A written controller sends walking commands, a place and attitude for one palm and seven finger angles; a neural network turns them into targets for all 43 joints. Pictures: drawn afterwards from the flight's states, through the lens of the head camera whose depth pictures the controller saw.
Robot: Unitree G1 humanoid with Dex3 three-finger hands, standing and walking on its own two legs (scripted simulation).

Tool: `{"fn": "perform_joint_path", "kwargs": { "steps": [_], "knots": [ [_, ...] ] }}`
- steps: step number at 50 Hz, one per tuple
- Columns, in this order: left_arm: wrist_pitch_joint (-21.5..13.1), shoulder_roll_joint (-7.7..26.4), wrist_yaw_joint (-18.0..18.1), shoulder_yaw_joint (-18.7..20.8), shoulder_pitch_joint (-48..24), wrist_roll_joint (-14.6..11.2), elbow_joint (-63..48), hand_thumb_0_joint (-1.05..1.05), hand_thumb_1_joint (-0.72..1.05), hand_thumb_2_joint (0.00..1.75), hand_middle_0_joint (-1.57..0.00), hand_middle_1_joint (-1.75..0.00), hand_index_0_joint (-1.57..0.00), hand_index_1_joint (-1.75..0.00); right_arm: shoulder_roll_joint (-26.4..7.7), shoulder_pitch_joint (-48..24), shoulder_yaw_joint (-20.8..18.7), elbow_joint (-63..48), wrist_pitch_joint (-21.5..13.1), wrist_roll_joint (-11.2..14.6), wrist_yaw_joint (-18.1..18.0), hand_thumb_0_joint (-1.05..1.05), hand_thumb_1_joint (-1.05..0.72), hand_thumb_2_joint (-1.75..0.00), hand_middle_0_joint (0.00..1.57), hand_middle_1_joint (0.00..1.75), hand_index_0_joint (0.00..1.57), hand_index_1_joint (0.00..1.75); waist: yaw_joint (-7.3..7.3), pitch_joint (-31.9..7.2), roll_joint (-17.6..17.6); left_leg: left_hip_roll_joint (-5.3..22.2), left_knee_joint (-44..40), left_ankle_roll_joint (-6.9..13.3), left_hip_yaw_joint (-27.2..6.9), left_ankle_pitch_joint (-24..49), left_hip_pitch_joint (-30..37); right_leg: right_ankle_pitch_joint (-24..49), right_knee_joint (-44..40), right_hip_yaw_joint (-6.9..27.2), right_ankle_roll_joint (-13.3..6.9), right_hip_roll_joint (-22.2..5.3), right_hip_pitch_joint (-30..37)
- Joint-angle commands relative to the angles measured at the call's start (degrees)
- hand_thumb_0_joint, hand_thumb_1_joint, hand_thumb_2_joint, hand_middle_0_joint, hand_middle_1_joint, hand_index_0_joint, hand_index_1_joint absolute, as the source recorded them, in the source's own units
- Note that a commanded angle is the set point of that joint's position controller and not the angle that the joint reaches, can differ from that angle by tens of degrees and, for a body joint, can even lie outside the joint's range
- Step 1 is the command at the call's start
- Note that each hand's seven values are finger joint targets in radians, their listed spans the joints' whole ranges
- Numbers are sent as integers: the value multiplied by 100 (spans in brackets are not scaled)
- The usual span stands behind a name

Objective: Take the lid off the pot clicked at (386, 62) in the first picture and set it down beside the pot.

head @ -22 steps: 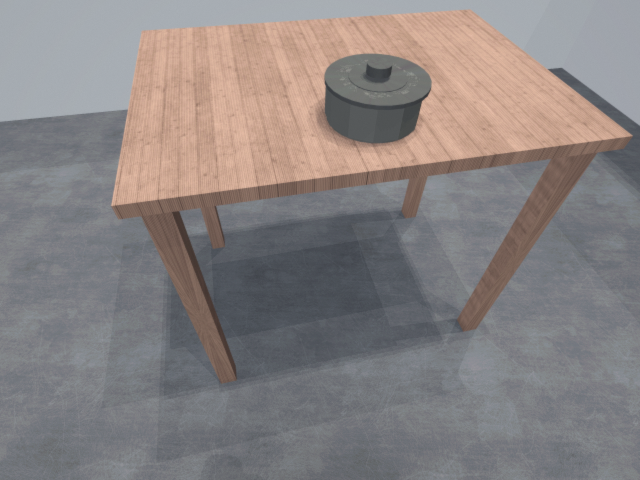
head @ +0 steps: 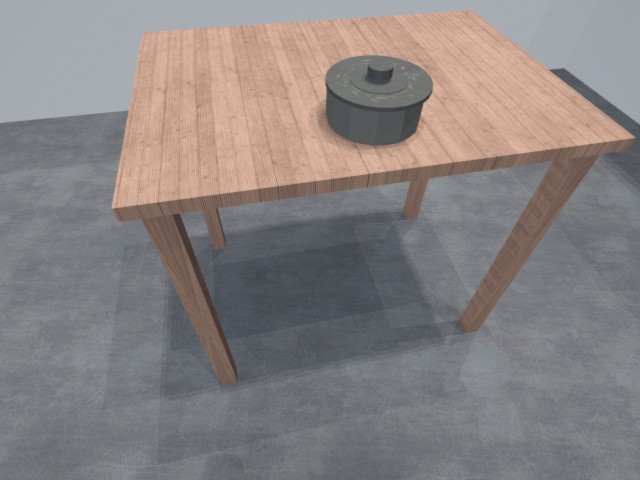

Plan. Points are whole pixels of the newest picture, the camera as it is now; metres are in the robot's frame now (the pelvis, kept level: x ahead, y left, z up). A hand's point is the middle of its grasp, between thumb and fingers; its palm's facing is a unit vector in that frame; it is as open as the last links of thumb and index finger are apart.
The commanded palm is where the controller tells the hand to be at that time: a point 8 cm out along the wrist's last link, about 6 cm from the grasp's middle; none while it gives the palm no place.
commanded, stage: look at it before walking up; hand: left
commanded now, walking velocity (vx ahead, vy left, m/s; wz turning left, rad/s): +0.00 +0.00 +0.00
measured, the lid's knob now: (380, 69) +0.75 -0.06 +0.15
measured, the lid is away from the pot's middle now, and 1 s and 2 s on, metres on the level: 0.00 0.00 0.00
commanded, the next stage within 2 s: walk to a spot facing it in 0.20 s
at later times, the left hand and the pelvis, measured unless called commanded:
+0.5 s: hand out of the picture +0.00 +0.16 -0.18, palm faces +0.01 -0.98 -0.19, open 7.3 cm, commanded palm none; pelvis +0.00 -0.01 -0.01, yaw -4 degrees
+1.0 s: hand out of the picture +0.11 +0.13 -0.15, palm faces -0.24 -0.93 -0.26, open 7.3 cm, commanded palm none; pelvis +0.03 -0.05 +0.00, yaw -21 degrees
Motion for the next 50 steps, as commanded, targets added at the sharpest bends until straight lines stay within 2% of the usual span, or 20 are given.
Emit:
{"fn": "perform_joint_path", "kwargs": {
  "steps": [1,15,18,22,25,27,28,29,30,31,32,33,34,35,36,37,38,40,43,50],
  "knots": [
    [-67,558,44,79,475,6,-108,0,90,90,-20,-30,-20,-30,-575,403,-113,-111,-103,-29,-68,0,-90,-90,20,30,20,30,4,86,37,620,-417,147,-462,1440,105,1400,-355,255,-211,-425,-182],
    [-68,522,42,87,523,11,-90,0,90,90,-20,-30,-20,-30,-523,444,-122,-94,-87,-29,-78,0,-90,-90,20,30,20,30,-2,216,-2,607,-430,136,-454,1255,83,1281,-417,280,-224,-403,-264],
    [-1,620,14,179,452,5,-178,0,90,90,-20,-30,-20,-30,-605,431,-196,-166,-47,-35,-108,0,-90,-90,20,30,20,30,-9,266,89,707,-257,128,-329,1209,207,1375,-212,424,-293,-331,-526],
    [110,667,-58,322,307,9,-443,0,90,90,-20,-30,-20,-30,-819,351,-344,-435,37,-77,-142,0,-90,-90,20,30,20,30,-27,217,313,1029,-195,233,-414,988,256,1150,390,483,-333,-110,-1012],
    [169,612,-124,381,246,24,-624,0,90,90,-20,-30,-20,-30,-1029,209,-454,-665,58,-96,-135,0,-90,-90,20,30,20,30,11,253,778,1567,-516,531,-779,554,209,124,1149,229,-251,168,-1430],
    [191,547,-166,409,184,29,-747,0,90,90,-20,-30,-20,-30,-1076,95,-499,-803,46,-123,-113,0,-90,-90,20,30,20,30,22,257,1047,1919,-644,778,-780,936,165,-818,1864,-56,-174,112,-1566],
    [203,536,-184,423,157,26,-811,0,90,90,-20,-30,-20,-30,-1079,75,-505,-870,48,-123,-102,0,-90,-90,20,30,20,30,24,231,990,2034,-612,845,-700,1087,94,-1014,1972,-129,-161,16,-1494],
    [204,533,-204,433,205,28,-841,0,90,90,-20,-30,-20,-30,-1107,-49,-514,-940,52,-139,-99,0,-90,-90,20,30,20,30,91,246,913,2042,-450,807,-499,1278,-38,-1021,1831,-145,-166,-78,-1346],
    [192,548,-225,460,383,35,-823,0,90,90,-20,-30,-20,-30,-1127,-202,-517,-1003,61,-145,-94,0,-90,-90,20,30,20,30,222,208,813,1930,-81,643,-208,1343,-246,-702,1414,-156,-181,-119,-961],
    [160,632,-231,496,732,50,-747,0,90,90,-20,-30,-20,-30,-1127,-396,-518,-1087,82,-131,-88,0,-90,-90,20,30,20,30,456,140,345,1553,749,351,140,1115,-506,80,523,73,-240,-98,-474],
    [78,1178,-173,590,1013,112,-691,0,90,90,-20,-30,-20,-30,-841,-336,-478,-1209,110,-81,-73,0,-90,-90,20,30,20,30,497,-35,-1375,734,2221,-92,733,-330,-1547,1478,-493,1708,-496,-983,252],
    [77,1561,-97,622,1133,43,-720,0,90,90,-20,-30,-20,-30,-647,-509,-409,-1427,148,-79,-58,0,-90,-90,20,30,20,30,498,-6,-2041,233,3395,-283,479,-1897,-2299,2593,-1017,2992,-968,-1838,311],
    [100,1368,-34,616,1087,-17,-748,0,90,90,-20,-30,-20,-30,-795,-675,-432,-1431,186,-77,-82,0,-90,-90,20,30,20,30,480,-2,-1421,347,3840,-213,-159,-1707,-2287,2624,-993,2866,-1035,-1635,275],
    [87,1220,-14,601,778,-17,-831,0,90,90,-20,-30,-20,-30,-815,-690,-445,-1421,175,-76,-66,0,-90,-90,20,30,20,30,330,86,-1270,455,4017,-212,-279,-1373,-2491,2661,-908,2590,-1064,-1445,278],
    [91,1125,-28,563,508,-26,-931,0,90,90,-20,-30,-20,-30,-849,-709,-454,-1392,157,-83,-55,0,-90,-90,20,30,20,30,219,103,-768,520,4115,-261,-290,-1103,-2486,2774,-712,2376,-1162,-1307,289],
    [71,1099,-45,547,358,-31,-1028,0,90,90,-20,-30,-20,-30,-844,-716,-446,-1397,155,-92,-41,0,-90,-90,20,30,20,30,170,-17,-545,524,4079,-313,-277,-925,-2397,2943,-627,2193,-1237,-1203,329],
    [46,1081,-44,557,348,-33,-1088,0,90,90,-20,-30,-20,-30,-788,-672,-451,-1371,155,-97,-25,0,-90,-90,20,30,20,30,163,-215,-374,504,3941,-358,-238,-753,-2337,3217,-544,2004,-1196,-1064,510],
    [27,1174,-51,578,455,-31,-1135,0,90,90,-20,-30,-20,-30,-797,-804,-434,-1442,183,-80,-30,0,-90,-90,20,30,20,30,204,-447,-316,448,3763,-437,-225,-634,-2386,3731,-467,1900,-1132,-978,874],
    [32,1244,-38,596,626,-23,-1160,0,90,90,-20,-30,-20,-30,-855,-993,-444,-1581,207,-63,-51,0,-90,-90,20,30,20,30,285,-592,-447,404,3606,-515,-276,-533,-2543,4171,-363,1984,-1076,-912,1255],
    [76,1334,-51,622,560,26,-1396,0,90,90,-20,-30,-20,-30,-898,-1532,-432,-1984,196,-30,-36,0,-90,-90,20,30,20,30,329,-297,-698,255,3094,-559,-330,-590,-2397,4065,-360,2461,-1247,-839,892]
  ]
}}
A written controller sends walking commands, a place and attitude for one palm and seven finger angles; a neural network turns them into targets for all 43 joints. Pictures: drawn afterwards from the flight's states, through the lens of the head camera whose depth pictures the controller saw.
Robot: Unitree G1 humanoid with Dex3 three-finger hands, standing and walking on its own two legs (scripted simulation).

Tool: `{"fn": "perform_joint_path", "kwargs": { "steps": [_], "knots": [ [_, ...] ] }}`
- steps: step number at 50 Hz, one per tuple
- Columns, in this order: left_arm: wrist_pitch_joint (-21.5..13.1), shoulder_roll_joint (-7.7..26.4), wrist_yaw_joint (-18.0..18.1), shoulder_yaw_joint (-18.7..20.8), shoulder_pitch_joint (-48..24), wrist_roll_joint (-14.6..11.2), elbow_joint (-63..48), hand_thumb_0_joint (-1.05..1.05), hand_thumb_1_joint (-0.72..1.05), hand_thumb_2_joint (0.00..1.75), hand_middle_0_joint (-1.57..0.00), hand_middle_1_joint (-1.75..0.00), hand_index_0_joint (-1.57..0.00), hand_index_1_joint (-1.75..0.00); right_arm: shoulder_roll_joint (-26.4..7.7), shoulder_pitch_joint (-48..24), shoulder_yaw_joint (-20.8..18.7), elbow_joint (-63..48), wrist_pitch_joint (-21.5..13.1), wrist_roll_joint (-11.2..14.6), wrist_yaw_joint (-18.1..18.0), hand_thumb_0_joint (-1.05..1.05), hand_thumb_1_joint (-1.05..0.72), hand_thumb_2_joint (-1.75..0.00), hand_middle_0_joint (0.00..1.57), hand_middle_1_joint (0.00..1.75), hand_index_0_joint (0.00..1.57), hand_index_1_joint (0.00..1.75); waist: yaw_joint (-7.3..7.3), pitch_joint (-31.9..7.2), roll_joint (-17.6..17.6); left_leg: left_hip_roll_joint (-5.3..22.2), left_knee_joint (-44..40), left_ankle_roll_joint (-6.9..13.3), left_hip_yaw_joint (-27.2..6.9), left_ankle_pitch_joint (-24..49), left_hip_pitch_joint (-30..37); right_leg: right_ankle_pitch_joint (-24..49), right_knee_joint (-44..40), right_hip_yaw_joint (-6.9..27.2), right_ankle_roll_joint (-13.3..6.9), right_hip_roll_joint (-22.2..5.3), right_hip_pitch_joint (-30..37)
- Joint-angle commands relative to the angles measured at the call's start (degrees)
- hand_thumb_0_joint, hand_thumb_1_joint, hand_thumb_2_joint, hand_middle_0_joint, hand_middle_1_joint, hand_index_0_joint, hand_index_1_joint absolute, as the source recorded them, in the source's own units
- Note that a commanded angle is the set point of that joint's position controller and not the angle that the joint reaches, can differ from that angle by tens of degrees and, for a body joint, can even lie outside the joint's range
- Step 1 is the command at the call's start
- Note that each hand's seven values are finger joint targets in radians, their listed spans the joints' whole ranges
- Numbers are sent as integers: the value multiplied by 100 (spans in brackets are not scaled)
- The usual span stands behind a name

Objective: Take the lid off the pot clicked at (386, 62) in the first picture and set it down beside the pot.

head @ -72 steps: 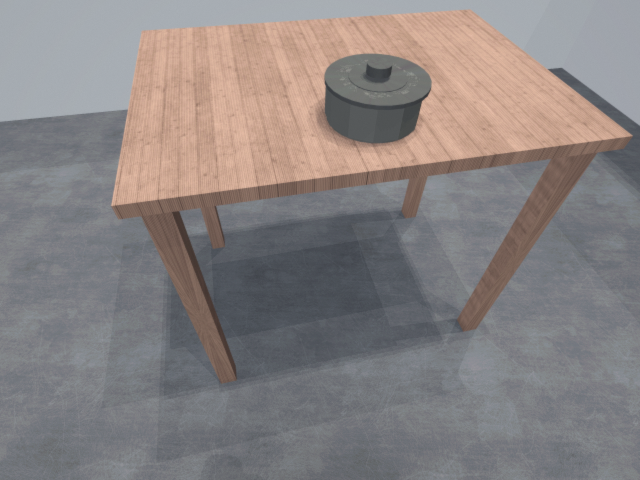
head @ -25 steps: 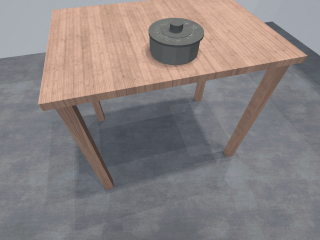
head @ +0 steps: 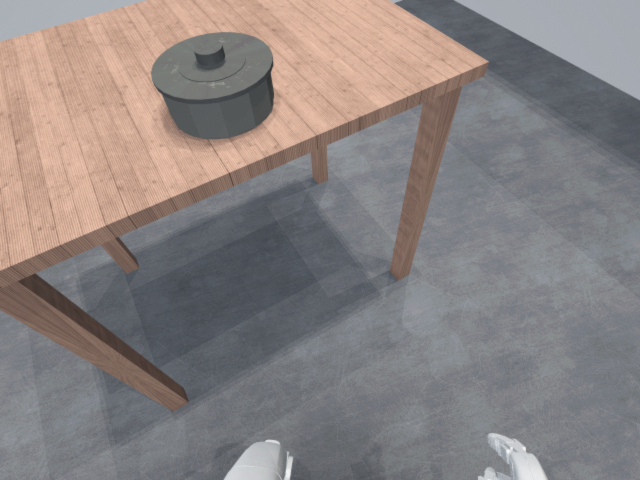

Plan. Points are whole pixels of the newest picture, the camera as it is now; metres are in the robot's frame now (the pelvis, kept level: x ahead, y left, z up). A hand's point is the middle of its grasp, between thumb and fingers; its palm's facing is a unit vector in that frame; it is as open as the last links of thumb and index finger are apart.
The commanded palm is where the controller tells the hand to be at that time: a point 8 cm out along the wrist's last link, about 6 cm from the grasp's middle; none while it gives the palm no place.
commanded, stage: walk to a spot facing it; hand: left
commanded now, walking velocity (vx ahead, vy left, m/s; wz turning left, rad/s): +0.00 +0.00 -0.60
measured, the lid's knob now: (209, 52) +0.68 +0.25 +0.15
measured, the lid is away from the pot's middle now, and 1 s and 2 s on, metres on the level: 0.00 0.00 0.00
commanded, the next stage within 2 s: none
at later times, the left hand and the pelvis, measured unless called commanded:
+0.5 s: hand (165, 429) +0.18 +0.27 -0.17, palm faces -0.27 -0.93 -0.24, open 7.4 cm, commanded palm none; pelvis +0.03 +0.08 +0.00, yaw -19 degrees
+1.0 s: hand (281, 413) +0.22 +0.10 -0.15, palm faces -0.59 -0.76 -0.27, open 7.3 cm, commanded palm none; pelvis +0.01 +0.01 +0.00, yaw -38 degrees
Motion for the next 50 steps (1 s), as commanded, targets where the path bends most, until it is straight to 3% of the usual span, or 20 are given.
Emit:
{"fn": "perform_joint_path", "kwargs": {
  "steps": [1,7,10,11,12,13,14,16,19,27,33,35,37,38,39,40,41,42,45,50],
  "knots": [
    [-46,1239,78,303,519,36,-374,0,90,90,-20,-30,-20,-30,-371,-253,-94,-653,-168,-2,-27,0,-90,-90,20,30,20,30,39,-651,-815,-87,-326,23,-12,-43,-380,3912,-204,1740,-661,-1536,1060],
    [-14,1459,99,380,195,60,-619,0,90,90,-20,-30,-20,-30,-367,-203,-98,-928,-249,68,-31,0,-90,-90,20,30,20,30,-25,-825,-920,-268,-1465,143,-91,-196,331,4229,60,2189,-650,-1491,885],
    [15,1495,68,382,-258,7,-764,0,90,90,-20,-30,-20,-30,-461,693,-128,-778,-288,88,-63,0,-90,-90,20,30,20,30,-472,-1087,-804,-290,-3301,246,-87,895,1943,3466,676,1891,-175,-998,103],
    [13,1304,48,353,-246,-34,-838,0,90,90,-20,-30,-20,-30,-718,1064,-172,-721,-326,48,-87,0,-90,-90,20,30,20,30,-599,-1307,-267,394,-3786,443,-582,1476,2989,1997,1208,1439,89,-503,-698],
    [-1,1033,-22,315,-37,-72,-878,0,90,90,-20,-30,-20,-30,-1212,1096,-257,-803,-355,-20,-71,0,-90,-90,20,30,20,30,-478,-1300,1228,1967,-4043,1016,-2249,2693,3594,-1419,2385,472,485,201,-1908],
    [-14,1130,-9,318,50,24,-845,0,90,90,-20,-30,-20,-30,-1213,1050,-203,-901,-282,-10,-32,0,-90,-90,20,30,20,30,-363,-996,1132,2517,-3889,1441,-2468,3332,2979,-2076,3321,-127,667,-213,-1985],
    [4,1163,-26,320,65,80,-891,0,90,90,-20,-30,-20,-30,-1037,934,-134,-1008,-261,-96,-13,0,-90,-90,20,30,20,30,-317,-654,903,2408,-4025,1631,-2248,3104,2361,-2003,3922,-276,755,-396,-2040],
    [88,1218,-100,344,-74,117,-655,0,90,90,-20,-30,-20,-30,-631,799,51,-952,-325,-124,-59,0,-90,-90,20,30,20,30,-195,-392,905,1655,-4097,1239,-1304,3327,1864,-1247,4464,-333,801,-510,-1941],
    [188,1071,-195,247,12,81,-600,0,90,90,-20,-30,-20,-30,-641,966,84,-900,-381,-82,-71,0,-90,-90,20,30,20,30,-115,-844,659,1271,-3955,1018,-299,3962,2244,-698,4711,-581,866,-620,-1905],
    [284,909,-271,103,-856,32,-746,0,90,90,-20,-30,-20,-30,-793,1860,21,-483,-395,-78,-90,0,-90,-90,20,30,20,30,-446,-672,686,1560,-3958,1310,113,4093,2894,-720,3524,-967,943,-950,-2162],
    [247,852,-285,40,-1286,13,-814,0,90,90,-20,-30,-20,-30,-948,2018,-93,-282,-351,-122,-25,0,-90,-90,20,30,20,30,-599,-613,984,1849,-3890,1330,463,3427,2483,-1046,2178,-1284,762,-1001,-1363],
    [203,814,-284,50,-1240,7,-835,0,90,90,-20,-30,-20,-30,-1019,1974,-145,-250,-355,-132,-14,0,-90,-90,20,30,20,30,-567,-694,1030,1932,-3722,1254,607,3235,2437,-1044,1635,-1325,641,-969,-1062],
    [134,897,-263,83,-955,7,-751,0,90,90,-20,-30,-20,-30,-1022,2008,-164,-210,-338,-114,10,0,-90,-90,20,30,20,30,-431,-870,775,1774,-3117,922,969,2974,2259,-384,602,-1452,522,-839,-325],
    [74,1141,-220,124,-598,37,-650,0,90,90,-20,-30,-20,-30,-927,2042,-161,-212,-320,-74,47,0,-90,-90,20,30,20,30,-265,-1033,310,1632,-2310,580,1220,2369,1639,331,-144,-1259,382,-956,615],
    [1,1784,-118,262,-183,98,-538,0,90,90,-20,-30,-20,-30,-485,1977,-58,-363,-276,-38,82,0,-90,-90,20,30,20,30,-62,-1079,-1414,988,-1048,181,1630,-120,74,1361,-821,575,-144,-2324,1541],
    [43,2128,-37,349,50,5,-507,0,90,90,-20,-30,-20,-30,-444,1455,-18,-607,-202,-74,62,0,-90,-90,20,30,20,30,142,-876,-1779,498,110,53,1038,-1522,-597,2542,-848,1606,-690,-3047,1084],
    [62,1952,5,329,27,-30,-523,0,90,90,-20,-30,-20,-30,-536,1371,-66,-605,-164,-69,30,0,-90,-90,20,30,20,30,62,-766,-1259,549,582,162,416,-1216,-687,2163,-765,1171,-826,-2858,849],
    [48,1703,34,311,-285,-24,-602,0,90,90,-20,-30,-20,-30,-541,1342,-82,-525,-132,-59,33,0,-90,-90,20,30,20,30,-83,-684,-1318,602,693,181,259,-801,-724,1628,-841,924,-637,-2409,600],
    [5,1298,41,207,-780,-32,-776,0,90,90,-20,-30,-20,-30,-532,1426,-111,-329,-119,-114,45,0,-90,-90,20,30,20,30,-366,-562,-986,548,692,4,298,-6,-487,2372,-604,346,-469,-1858,415],
    [-49,1401,-6,259,-234,-26,-643,0,90,90,-20,-30,-20,-30,-403,997,-113,-425,-118,-79,22,0,-90,-90,20,30,20,30,-173,-803,-792,270,171,-107,303,70,-452,3344,-301,676,-545,-1719,868]
  ]
}}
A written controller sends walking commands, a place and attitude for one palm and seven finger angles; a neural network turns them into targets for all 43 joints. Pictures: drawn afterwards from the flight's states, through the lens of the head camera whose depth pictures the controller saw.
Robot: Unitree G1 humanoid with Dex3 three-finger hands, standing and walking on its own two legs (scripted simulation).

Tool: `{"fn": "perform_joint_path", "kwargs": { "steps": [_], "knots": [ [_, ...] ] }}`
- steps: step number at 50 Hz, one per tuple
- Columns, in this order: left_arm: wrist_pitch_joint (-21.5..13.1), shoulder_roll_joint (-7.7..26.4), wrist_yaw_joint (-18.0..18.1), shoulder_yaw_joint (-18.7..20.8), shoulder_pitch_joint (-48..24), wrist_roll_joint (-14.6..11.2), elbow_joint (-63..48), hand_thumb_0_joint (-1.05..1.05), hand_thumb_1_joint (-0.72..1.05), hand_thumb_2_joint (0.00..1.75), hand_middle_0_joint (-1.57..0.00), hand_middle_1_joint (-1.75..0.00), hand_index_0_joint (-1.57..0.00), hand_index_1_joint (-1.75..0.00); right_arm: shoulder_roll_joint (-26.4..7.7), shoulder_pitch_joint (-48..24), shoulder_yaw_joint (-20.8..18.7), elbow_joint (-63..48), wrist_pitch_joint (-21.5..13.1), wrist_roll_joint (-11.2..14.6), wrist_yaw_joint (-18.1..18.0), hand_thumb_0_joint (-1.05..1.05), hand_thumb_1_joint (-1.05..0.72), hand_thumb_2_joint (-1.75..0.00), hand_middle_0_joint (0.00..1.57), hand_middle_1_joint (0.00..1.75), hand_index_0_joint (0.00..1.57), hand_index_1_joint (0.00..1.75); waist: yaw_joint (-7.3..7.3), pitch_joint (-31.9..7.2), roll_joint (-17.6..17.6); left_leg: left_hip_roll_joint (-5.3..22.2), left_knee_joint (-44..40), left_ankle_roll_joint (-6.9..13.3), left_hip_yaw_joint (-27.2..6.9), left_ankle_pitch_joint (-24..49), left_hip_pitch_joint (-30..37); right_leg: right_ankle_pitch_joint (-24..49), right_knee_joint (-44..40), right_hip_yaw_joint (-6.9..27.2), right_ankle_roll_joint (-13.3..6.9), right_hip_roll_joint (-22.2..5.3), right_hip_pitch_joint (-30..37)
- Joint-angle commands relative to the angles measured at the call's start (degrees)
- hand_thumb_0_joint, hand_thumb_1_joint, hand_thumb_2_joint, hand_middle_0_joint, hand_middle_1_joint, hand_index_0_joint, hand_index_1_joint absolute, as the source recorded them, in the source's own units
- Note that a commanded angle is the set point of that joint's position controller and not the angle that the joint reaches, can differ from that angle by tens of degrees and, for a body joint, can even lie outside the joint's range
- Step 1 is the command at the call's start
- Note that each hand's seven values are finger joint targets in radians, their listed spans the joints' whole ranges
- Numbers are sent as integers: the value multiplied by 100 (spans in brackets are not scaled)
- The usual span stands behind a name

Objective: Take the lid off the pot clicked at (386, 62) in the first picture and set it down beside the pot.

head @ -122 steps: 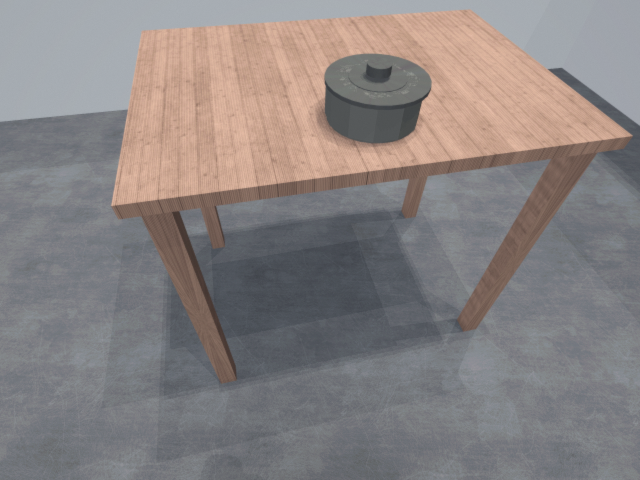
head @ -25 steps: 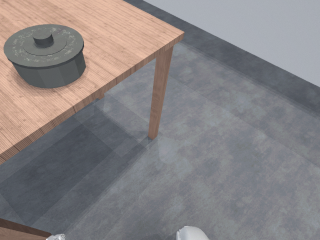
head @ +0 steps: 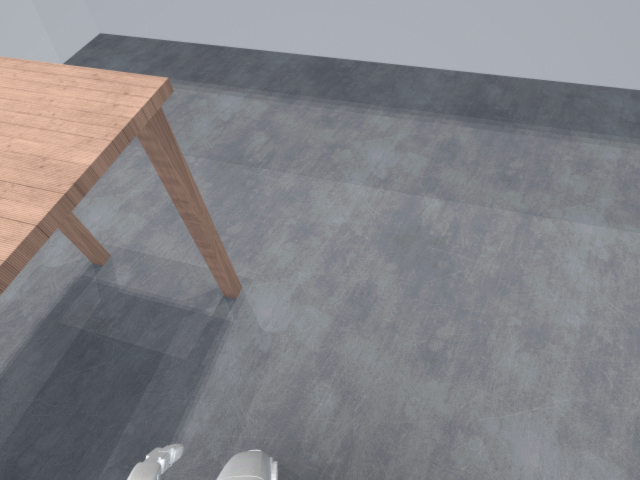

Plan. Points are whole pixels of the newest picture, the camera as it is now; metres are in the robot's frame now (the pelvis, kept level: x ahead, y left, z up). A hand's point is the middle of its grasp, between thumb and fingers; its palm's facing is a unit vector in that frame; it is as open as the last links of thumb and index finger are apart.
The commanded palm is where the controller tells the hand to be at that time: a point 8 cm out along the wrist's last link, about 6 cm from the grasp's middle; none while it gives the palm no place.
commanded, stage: walk to a spot facing it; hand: left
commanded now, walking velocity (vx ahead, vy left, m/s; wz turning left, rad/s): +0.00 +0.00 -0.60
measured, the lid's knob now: out of the picture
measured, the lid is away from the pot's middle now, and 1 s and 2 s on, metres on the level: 0.00 0.00 0.00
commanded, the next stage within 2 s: turn to face it in 1.46 s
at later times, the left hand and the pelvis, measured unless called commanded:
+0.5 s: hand out of the picture +0.11 +0.25 -0.18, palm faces -0.21 -0.96 -0.21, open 7.4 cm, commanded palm none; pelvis +0.02 +0.05 +0.00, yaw -19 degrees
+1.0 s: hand (340, 354) +0.32 -0.01 -0.15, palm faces -0.61 -0.76 -0.23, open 7.3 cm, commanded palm none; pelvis +0.08 -0.07 -0.01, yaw -36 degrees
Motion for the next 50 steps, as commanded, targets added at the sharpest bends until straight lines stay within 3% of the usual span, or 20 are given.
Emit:
{"fn": "perform_joint_path", "kwargs": {
  "steps": [1,10,14,15,16,17,18,20,23,28,34,38,40,42,43,44,45,46,48,50],
  "knots": [
    [-112,1221,66,345,688,17,-229,0,90,90,-20,-30,-20,-30,-368,-290,-135,-557,-163,-12,-71,0,-90,-90,20,30,20,30,362,-795,-863,-123,-149,-50,-122,78,-521,3321,-633,1646,-680,-1359,1133],
    [-55,1258,91,412,810,75,-264,0,90,90,-20,-30,-20,-30,-287,-940,-119,-893,-229,72,-95,0,-90,-90,20,30,20,30,429,-824,-1024,-519,-1318,121,-314,-225,138,3263,-536,2593,-781,-1269,827],
    [-8,1287,96,429,527,58,-318,0,90,90,-20,-30,-20,-30,-287,-481,-126,-865,-285,127,-146,0,-90,-90,20,30,20,30,153,-947,-981,-651,-3050,254,-381,385,1400,3040,-130,2748,-450,-1022,216],
    [4,1183,86,415,436,28,-348,0,90,90,-20,-30,-20,-30,-387,-166,-138,-778,-317,122,-173,0,-90,-90,20,30,20,30,10,-1086,-777,-464,-3741,325,-453,924,2260,2362,190,2507,-207,-703,-276],
    [20,884,53,370,586,-18,-413,0,90,90,-20,-30,-20,-30,-748,-62,-196,-782,-365,66,-192,0,-90,-90,20,30,20,30,2,-1220,189,522,-4322,608,-1380,1050,3071,687,824,1885,113,-24,-1166],
    [5,746,0,344,729,-7,-441,0,90,90,-20,-30,-20,-30,-1172,-126,-268,-894,-341,22,-176,0,-90,-90,20,30,20,30,98,-1025,1404,1858,-4632,1137,-2699,1728,3069,-1865,2115,847,495,431,-2023],
    [6,991,-12,387,689,82,-400,0,90,90,-20,-30,-20,-30,-1109,-263,-227,-1011,-295,3,-149,0,-90,-90,20,30,20,30,105,-744,956,2107,-4470,1503,-2550,1983,2444,-1846,3008,490,610,-22,-1880],
    [78,1012,-80,455,904,157,-162,0,90,90,-20,-30,-20,-30,-646,-735,-73,-1091,-336,-54,-157,0,-90,-90,20,30,20,30,372,-472,743,1442,-4600,1367,-1609,1835,1754,-1157,3833,384,746,-131,-1775],
    [119,875,-236,375,868,148,-105,0,90,90,-20,-30,-20,-30,-612,-527,-6,-1004,-401,-27,-140,0,-90,-90,20,30,20,30,361,-686,693,981,-4676,1155,-669,1199,2155,-532,3940,49,779,-337,-1927],
    [77,730,-352,260,48,153,-297,0,90,90,-20,-30,-20,-30,-688,524,-74,-576,-545,-21,-111,0,-90,-90,20,30,20,30,-32,-277,629,1295,-4930,1342,-601,932,2772,-363,3148,-213,774,-669,-2504],
    [34,508,-436,148,-616,132,-433,0,90,90,-20,-30,-20,-30,-798,1040,-106,-229,-631,-75,-59,0,-90,-90,20,30,20,30,-147,-24,739,1477,-5097,1301,-19,692,2793,-274,2096,-478,665,-855,-2450],
    [-54,455,-446,96,-933,129,-518,0,90,90,-20,-30,-20,-30,-865,1180,-140,-60,-666,-116,-2,0,-90,-90,20,30,20,30,-189,-132,701,1575,-4829,1176,410,1108,2589,-390,1222,-732,502,-764,-1713],
    [-109,509,-432,119,-731,117,-458,0,90,90,-20,-30,-20,-30,-955,1088,-145,-24,-674,-124,16,0,-90,-90,20,30,20,30,-47,-310,708,1560,-4359,1043,674,1440,2459,-472,660,-825,371,-644,-994],
    [-233,980,-357,254,734,122,42,0,90,90,-20,-30,-20,-30,-902,929,-100,-51,-659,-80,74,0,-90,-90,20,30,20,30,705,-1065,-290,1078,-2076,624,1443,1875,1244,-104,-104,-941,76,-312,1643],
    [-320,1785,-226,434,1636,124,277,0,90,90,-20,-30,-20,-30,-447,885,42,-244,-635,5,160,0,-90,-90,20,30,20,30,1099,-1646,-2047,412,-243,283,1614,-808,-757,-1154,-816,1455,-521,-1995,3184],
    [-234,2038,-127,499,1901,-23,359,0,90,90,-20,-30,-20,-30,-512,327,19,-473,-603,-2,105,0,-90,-90,20,30,20,30,1147,-1536,-2018,141,838,291,702,-1320,-1500,-890,-1465,3035,-868,-2674,2881],
    [-223,1891,-79,494,1565,-44,280,0,90,90,-20,-30,-20,-30,-663,228,-44,-423,-607,5,82,0,-90,-90,20,30,20,30,965,-1223,-1425,355,1157,373,142,-737,-1617,-1019,-1522,2660,-941,-2578,2462],
    [-241,1612,-72,388,1071,-37,161,0,90,90,-20,-30,-20,-30,-673,218,-60,-321,-600,16,91,0,-90,-90,20,30,20,30,732,-932,-1051,513,1177,386,104,-296,-1310,-1445,-1622,2290,-836,-2331,1553],
    [-298,1193,-25,272,307,0,-14,0,90,90,-20,-30,-20,-30,-557,506,-92,-91,-512,-74,91,0,-90,-90,20,30,20,30,286,-577,-851,593,748,254,90,254,-778,-742,-1700,1376,-678,-1914,684],
    [-391,1039,-17,212,350,44,38,0,90,90,-20,-30,-20,-30,-385,646,-52,14,-463,-96,100,0,-90,-90,20,30,20,30,130,-288,-797,495,294,160,203,487,-569,402,-1707,915,-623,-1672,310]
  ]
}}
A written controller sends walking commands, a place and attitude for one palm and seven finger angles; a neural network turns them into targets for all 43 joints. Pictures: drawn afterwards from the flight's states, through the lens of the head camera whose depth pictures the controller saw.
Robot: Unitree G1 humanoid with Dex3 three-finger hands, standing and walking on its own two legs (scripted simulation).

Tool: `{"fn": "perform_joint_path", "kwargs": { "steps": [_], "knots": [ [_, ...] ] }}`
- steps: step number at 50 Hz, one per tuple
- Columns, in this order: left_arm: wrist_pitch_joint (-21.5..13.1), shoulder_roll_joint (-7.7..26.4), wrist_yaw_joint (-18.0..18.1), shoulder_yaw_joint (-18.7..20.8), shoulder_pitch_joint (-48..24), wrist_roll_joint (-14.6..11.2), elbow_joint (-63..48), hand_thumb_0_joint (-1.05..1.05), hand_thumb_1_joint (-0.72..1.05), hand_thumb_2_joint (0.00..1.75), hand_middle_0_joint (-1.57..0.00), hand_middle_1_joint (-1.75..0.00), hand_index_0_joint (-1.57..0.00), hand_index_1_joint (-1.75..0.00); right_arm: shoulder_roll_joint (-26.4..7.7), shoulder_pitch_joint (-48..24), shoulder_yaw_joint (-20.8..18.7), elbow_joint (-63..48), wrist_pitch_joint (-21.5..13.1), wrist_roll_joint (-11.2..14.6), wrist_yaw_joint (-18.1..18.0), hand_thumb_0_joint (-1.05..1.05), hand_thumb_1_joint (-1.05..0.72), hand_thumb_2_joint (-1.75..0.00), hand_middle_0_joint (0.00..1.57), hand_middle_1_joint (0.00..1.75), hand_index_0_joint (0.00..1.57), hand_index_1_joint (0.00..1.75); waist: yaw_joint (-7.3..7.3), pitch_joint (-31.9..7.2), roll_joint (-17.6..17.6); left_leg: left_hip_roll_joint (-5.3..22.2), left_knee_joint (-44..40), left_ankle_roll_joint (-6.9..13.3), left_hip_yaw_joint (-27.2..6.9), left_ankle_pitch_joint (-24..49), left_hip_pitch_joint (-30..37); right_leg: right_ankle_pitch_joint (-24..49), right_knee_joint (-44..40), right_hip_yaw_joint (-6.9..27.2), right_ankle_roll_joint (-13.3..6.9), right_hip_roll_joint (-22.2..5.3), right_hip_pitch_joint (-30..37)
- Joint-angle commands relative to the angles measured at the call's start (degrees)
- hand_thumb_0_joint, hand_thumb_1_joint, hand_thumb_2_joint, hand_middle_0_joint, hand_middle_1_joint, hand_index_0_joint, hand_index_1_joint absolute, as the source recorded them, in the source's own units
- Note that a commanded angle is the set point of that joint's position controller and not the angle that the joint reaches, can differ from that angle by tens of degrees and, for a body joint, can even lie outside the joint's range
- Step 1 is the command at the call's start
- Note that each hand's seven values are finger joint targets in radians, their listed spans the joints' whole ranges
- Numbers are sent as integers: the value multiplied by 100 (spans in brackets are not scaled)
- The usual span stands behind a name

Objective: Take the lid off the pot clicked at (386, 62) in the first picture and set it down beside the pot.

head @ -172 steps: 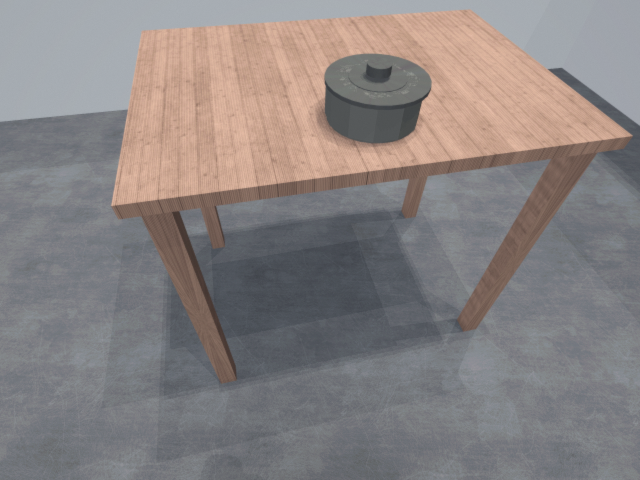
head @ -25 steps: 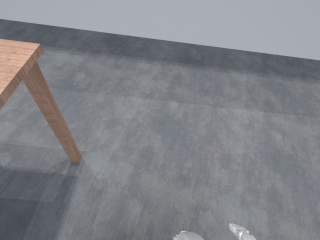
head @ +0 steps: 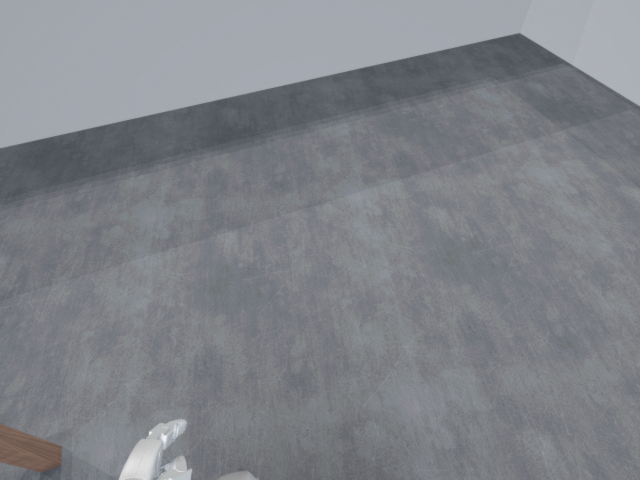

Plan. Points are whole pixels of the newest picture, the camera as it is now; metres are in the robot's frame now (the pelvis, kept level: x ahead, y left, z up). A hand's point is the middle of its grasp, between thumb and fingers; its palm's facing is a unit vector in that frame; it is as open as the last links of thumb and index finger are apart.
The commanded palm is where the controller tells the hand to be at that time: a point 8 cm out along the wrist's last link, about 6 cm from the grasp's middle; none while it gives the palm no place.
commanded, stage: walk to a spot facing it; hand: left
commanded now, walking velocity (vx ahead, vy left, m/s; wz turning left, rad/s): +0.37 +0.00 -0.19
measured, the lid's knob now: out of the picture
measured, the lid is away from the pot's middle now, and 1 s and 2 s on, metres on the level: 0.00 0.00 0.00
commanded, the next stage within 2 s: turn to face it in 0.46 s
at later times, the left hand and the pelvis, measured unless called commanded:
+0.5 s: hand (168, 459) +0.19 +0.23 -0.18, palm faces -0.06 -0.99 -0.15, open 7.3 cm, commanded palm none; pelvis +0.20 +0.05 +0.00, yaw -10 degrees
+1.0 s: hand (239, 297) +0.44 +0.15 -0.14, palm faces -0.04 -0.98 -0.20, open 7.3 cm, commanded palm none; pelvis +0.29 -0.01 +0.01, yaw -1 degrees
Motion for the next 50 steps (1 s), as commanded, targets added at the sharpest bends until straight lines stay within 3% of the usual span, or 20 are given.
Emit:
{"fn": "perform_joint_path", "kwargs": {
  "steps": [1,7,12,14,16,17,18,19,20,23,27,30,35,38,41,42,43,44,47,50],
  "knots": [
    [-149,919,135,215,770,52,16,0,90,90,-20,-30,-20,-30,-201,-258,-97,-627,-253,-64,-14,0,-90,-90,20,30,20,30,351,-124,-832,80,-391,-109,-135,583,-964,711,-2081,1585,-713,-1440,631],
    [-268,755,149,229,1348,66,369,0,90,90,-20,-30,-20,-30,16,-1043,-105,-890,-350,-46,71,0,-90,-90,20,30,20,30,564,-158,-693,-125,-1577,-102,-126,1076,-1214,745,-2069,1726,-836,-1350,1188],
    [-290,755,177,164,1619,81,594,0,90,90,-20,-30,-20,-30,100,-1650,-69,-1070,-453,0,128,0,-90,-90,20,30,20,30,679,96,-917,-366,-2694,68,-34,1066,-625,1131,-1904,1793,-721,-1387,1272],
    [-291,778,188,172,1632,83,672,0,90,90,-20,-30,-20,-30,86,-1469,-90,-978,-492,1,108,0,-90,-90,20,30,20,30,511,138,-819,-531,-3196,156,105,1093,82,1479,-1586,1706,-632,-1336,1068],
    [-288,677,171,172,1593,47,687,0,90,90,-20,-30,-20,-30,-197,-366,-160,-590,-556,-43,-4,0,-90,-90,20,30,20,30,39,-289,-386,-616,-3837,335,15,1226,1953,2168,21,1282,-370,-829,374],
    [-284,409,138,151,1796,-1,629,0,90,90,-20,-30,-20,-30,-789,451,-314,-400,-592,-125,-72,0,-90,-90,20,30,20,30,-229,-968,666,682,-4223,823,-1708,927,3272,994,1649,813,-63,-234,-683],
    [-310,284,106,64,1759,-19,520,0,90,90,-20,-30,-20,-30,-1218,845,-383,-346,-534,-87,-87,0,-90,-90,20,30,20,30,-241,-1178,1657,1832,-5009,1312,-3052,753,3568,-1539,3264,419,105,129,-1564],
    [-274,422,136,108,1435,53,459,0,90,90,-20,-30,-20,-30,-957,622,-304,-407,-471,-75,-97,0,-90,-90,20,30,20,30,-238,-608,916,1902,-5271,1507,-3162,235,2860,-1591,3886,746,55,-173,-1835],
    [-240,370,125,131,1344,94,520,0,90,90,-20,-30,-20,-30,-527,113,-203,-467,-498,-55,-96,0,-90,-90,20,30,20,30,14,-252,417,1621,-5447,1342,-2649,-47,2085,-1085,4057,789,81,-402,-1915],
    [-28,137,20,140,1695,151,729,0,90,90,-20,-30,-20,-30,5,-615,-6,-569,-613,8,-139,0,-90,-90,20,30,20,30,532,16,386,1111,-5636,893,-1142,811,1093,-55,3882,775,248,-683,-1464],
    [185,24,-8,203,1691,149,666,0,90,90,-20,-30,-20,-30,34,-464,-19,-461,-643,71,-193,0,-90,-90,20,30,20,30,603,-112,441,960,-5675,928,-205,1594,1272,390,3667,641,445,-739,-1761],
    [184,-123,54,144,1440,156,637,0,90,90,-20,-30,-20,-30,90,-157,-1,-299,-656,50,-222,0,-90,-90,20,30,20,30,521,-54,174,835,-5549,1088,-83,2845,1422,570,2909,581,525,-747,-1785],
    [106,-173,165,-5,852,118,554,0,90,90,-20,-30,-20,-30,-21,120,7,-25,-540,21,-200,0,-90,-90,20,30,20,30,341,-238,663,567,-4921,1167,-119,4453,1631,435,972,-6,555,-530,-764],
    [106,-16,208,22,525,111,449,0,90,90,-20,-30,-20,-30,-103,214,-42,43,-387,13,-212,0,-90,-90,20,30,20,30,269,-215,870,576,-4626,1123,-579,4089,1461,149,492,-90,559,-366,-309],
    [63,191,240,115,746,64,465,0,90,90,-20,-30,-20,-30,-125,74,-85,5,-267,38,-220,0,-90,-90,20,30,20,30,514,-366,592,366,-4008,802,-807,3092,1084,791,-696,-4,571,-465,658],
    [-1,501,282,175,1008,77,527,0,90,90,-20,-30,-20,-30,78,124,-66,-34,-258,80,-188,0,-90,-90,20,30,20,30,613,-660,-147,39,-3384,513,-543,2136,355,2002,-855,582,414,-1137,1694],
    [-47,983,346,280,1386,113,612,0,90,90,-20,-30,-20,-30,411,136,-19,-176,-222,103,-145,0,-90,-90,20,30,20,30,744,-795,-1514,-697,-2232,132,160,-420,-803,3490,-1053,1566,-96,-2502,2488],
    [-8,1118,342,285,1637,67,584,0,90,90,-20,-30,-20,-30,271,47,-66,-279,-131,83,-193,0,-90,-90,20,30,20,30,840,-1068,-1442,-682,-1033,99,-137,-1565,-623,3627,-1274,1661,-592,-3043,2037],
    [17,577,409,180,762,38,335,0,90,90,-20,-30,-20,-30,231,1,-133,-146,28,37,-115,0,-90,-90,20,30,20,30,450,-677,-1201,-358,186,-14,-347,-701,-801,2748,-1375,727,-481,-2367,1339],
    [38,489,432,176,587,71,195,0,90,90,-20,-30,-20,-30,329,-149,-161,-244,112,33,-32,0,-90,-90,20,30,20,30,375,-450,-1092,-340,-48,-90,-176,-317,-718,2251,-1446,79,-385,-2187,923]
  ]
}}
